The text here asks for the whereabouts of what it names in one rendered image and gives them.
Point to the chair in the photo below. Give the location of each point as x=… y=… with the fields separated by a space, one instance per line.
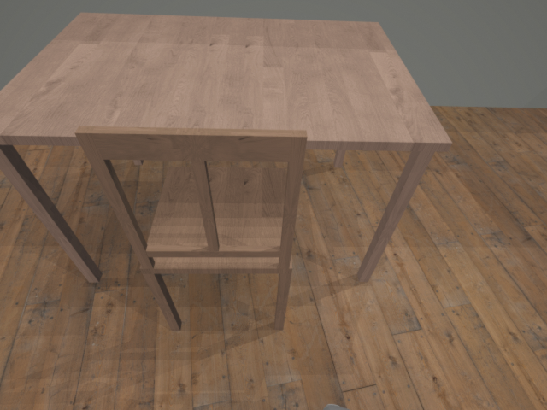
x=209 y=220

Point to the table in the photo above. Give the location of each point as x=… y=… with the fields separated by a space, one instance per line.
x=341 y=81

